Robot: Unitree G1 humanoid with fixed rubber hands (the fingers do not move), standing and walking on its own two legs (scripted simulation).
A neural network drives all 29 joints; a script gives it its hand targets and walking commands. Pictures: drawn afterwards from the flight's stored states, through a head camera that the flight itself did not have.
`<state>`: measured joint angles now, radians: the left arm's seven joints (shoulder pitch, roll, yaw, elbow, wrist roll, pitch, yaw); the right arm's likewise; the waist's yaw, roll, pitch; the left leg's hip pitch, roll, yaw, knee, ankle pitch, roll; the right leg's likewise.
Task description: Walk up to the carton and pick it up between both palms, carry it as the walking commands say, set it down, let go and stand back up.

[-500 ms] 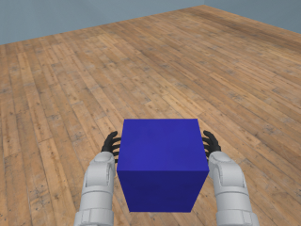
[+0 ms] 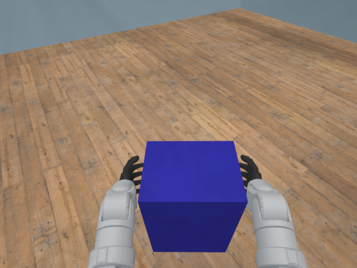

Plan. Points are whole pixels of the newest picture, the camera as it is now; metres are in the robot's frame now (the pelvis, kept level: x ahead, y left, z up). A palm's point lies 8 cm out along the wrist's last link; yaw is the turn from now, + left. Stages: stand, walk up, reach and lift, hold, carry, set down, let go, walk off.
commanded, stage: hold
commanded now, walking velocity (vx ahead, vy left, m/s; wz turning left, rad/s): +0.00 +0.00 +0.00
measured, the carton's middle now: (189, 201) +0.28 +0.00 -0.02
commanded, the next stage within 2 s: carry in 0.80 s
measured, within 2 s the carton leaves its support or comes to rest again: neither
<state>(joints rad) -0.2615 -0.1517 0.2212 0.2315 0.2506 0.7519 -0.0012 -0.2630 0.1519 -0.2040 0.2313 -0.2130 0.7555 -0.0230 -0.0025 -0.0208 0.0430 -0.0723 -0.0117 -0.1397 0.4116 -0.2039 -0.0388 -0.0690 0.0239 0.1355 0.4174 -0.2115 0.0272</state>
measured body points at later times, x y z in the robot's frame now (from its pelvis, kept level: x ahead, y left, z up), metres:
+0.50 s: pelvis +0.00 +0.00 +0.00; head -0.03 +0.01 +0.45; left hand +0.29 +0.15 +0.03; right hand +0.29 -0.14 +0.03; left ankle +0.03 +0.15 -0.74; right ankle +0.02 -0.14 -0.74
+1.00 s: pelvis +0.01 +0.00 -0.01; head -0.02 +0.00 +0.44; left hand +0.32 +0.15 +0.06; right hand +0.32 -0.15 +0.07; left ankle +0.03 +0.15 -0.74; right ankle +0.02 -0.13 -0.73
